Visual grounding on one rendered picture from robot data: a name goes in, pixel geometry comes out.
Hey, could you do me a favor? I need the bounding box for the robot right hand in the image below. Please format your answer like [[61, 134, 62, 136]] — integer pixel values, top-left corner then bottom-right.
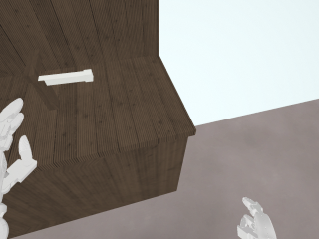
[[237, 197, 277, 239]]

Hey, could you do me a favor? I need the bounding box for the counter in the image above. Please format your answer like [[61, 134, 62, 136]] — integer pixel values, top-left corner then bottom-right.
[[0, 0, 196, 239]]

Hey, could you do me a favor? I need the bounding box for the tap lever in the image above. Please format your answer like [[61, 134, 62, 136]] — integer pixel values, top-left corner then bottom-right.
[[38, 69, 94, 86]]

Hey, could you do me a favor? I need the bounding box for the robot left hand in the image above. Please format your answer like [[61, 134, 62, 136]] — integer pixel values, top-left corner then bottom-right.
[[0, 98, 37, 203]]

